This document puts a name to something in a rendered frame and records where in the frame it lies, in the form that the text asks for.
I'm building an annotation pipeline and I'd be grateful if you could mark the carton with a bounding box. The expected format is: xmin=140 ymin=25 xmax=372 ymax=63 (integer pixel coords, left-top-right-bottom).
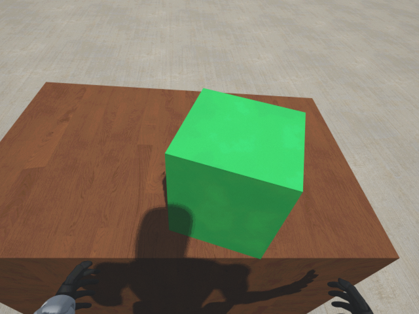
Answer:
xmin=165 ymin=88 xmax=306 ymax=259

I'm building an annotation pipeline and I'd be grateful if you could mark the pedestal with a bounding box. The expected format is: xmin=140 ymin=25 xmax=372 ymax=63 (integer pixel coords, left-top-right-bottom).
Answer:
xmin=0 ymin=82 xmax=400 ymax=314

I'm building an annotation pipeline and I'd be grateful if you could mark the left robot hand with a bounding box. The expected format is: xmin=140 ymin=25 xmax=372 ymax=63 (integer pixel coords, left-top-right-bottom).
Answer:
xmin=55 ymin=261 xmax=101 ymax=310

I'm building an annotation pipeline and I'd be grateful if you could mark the left robot forearm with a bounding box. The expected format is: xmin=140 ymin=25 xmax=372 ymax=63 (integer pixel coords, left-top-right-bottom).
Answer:
xmin=34 ymin=295 xmax=75 ymax=314

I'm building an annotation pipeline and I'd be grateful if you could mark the right robot hand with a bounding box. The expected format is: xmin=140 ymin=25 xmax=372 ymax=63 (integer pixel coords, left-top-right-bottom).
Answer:
xmin=327 ymin=278 xmax=374 ymax=314

